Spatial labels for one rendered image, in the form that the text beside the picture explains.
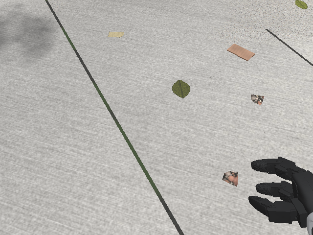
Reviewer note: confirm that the robot right hand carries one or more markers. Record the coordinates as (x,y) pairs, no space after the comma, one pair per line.
(297,197)

